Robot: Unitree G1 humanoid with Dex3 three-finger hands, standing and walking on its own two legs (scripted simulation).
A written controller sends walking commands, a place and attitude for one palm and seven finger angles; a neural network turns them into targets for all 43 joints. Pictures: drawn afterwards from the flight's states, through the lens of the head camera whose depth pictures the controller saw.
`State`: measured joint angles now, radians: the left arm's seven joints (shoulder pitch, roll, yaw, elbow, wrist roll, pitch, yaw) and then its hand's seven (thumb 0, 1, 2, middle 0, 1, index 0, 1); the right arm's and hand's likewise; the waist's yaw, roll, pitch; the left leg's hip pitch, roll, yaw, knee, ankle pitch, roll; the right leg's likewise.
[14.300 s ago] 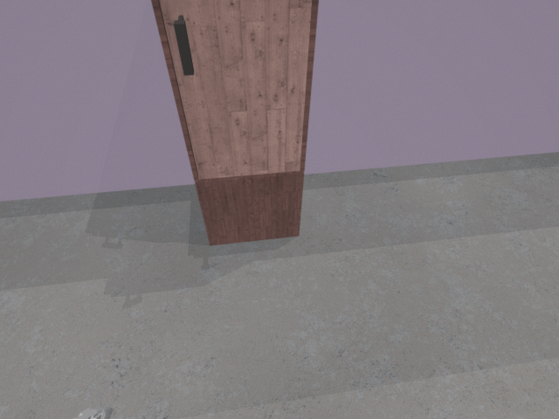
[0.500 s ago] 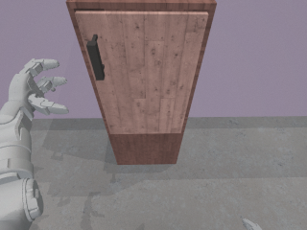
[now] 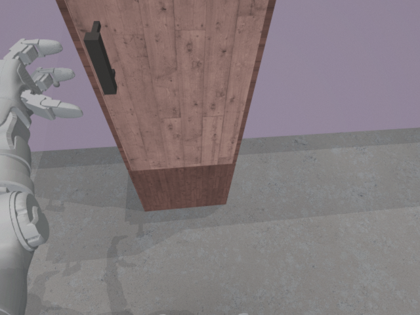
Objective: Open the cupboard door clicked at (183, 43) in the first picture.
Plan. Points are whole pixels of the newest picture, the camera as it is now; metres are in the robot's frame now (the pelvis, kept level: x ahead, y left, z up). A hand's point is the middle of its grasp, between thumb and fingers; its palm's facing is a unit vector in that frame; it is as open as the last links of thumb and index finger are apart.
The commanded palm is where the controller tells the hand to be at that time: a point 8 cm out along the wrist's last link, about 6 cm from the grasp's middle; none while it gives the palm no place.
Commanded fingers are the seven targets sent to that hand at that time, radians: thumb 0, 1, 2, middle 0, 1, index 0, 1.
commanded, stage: move the hooked fingers beside the handle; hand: left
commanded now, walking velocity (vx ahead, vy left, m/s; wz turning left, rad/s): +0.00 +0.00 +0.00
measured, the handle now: (103, 59) +0.58 +0.18 +0.15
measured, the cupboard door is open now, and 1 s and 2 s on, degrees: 0 0 0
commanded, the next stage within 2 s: slide the fingers in behind the handle in 1.12 s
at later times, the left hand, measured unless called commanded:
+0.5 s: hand (68, 68) +0.55 +0.24 +0.15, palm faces +0.05 -1.00 +0.02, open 13.9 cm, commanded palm +0.51 +0.29 +0.15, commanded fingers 0.00 -0.50 0.30 -0.30 -1.20 -0.30 -1.20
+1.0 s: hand (63, 72) +0.53 +0.25 +0.16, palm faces +0.07 -1.00 +0.01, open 14.0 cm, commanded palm +0.51 +0.29 +0.15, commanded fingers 0.00 -0.50 0.30 -0.30 -1.20 -0.30 -1.20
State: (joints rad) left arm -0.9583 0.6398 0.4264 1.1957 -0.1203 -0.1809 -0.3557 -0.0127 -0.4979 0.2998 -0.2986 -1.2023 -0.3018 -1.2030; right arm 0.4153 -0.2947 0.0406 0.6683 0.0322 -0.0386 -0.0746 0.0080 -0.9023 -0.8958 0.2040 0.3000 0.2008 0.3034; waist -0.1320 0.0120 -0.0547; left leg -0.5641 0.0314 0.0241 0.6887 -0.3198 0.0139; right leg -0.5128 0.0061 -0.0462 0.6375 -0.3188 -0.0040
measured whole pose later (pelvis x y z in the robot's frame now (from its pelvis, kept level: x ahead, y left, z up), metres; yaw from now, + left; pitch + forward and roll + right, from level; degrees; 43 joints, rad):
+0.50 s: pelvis +0.02 +0.00 +0.00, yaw -2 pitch +17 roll -2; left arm -1.05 0.75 0.51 1.26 -0.06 -0.18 -0.35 -0.01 -0.50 0.30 -0.30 -1.20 -0.30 -1.20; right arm 0.50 -0.29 0.04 0.64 0.00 0.04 -0.05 0.01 -0.90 -0.90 0.20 0.30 0.20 0.30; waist -0.20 0.01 -0.07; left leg -0.67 0.06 0.04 0.72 -0.36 0.02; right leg -0.61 0.03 -0.03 0.64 -0.32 0.00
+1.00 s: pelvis +0.02 +0.00 -0.01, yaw -1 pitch +15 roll -2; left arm -1.02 0.68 0.46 1.23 -0.08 -0.19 -0.33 -0.01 -0.50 0.30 -0.30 -1.20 -0.30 -1.20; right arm 0.39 -0.28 0.04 0.61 0.01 0.04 -0.05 0.00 -0.90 -0.90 0.20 0.30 0.20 0.30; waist -0.16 0.02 -0.09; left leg -0.64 0.05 0.02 0.74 -0.37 0.01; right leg -0.57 0.02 -0.05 0.66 -0.35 0.00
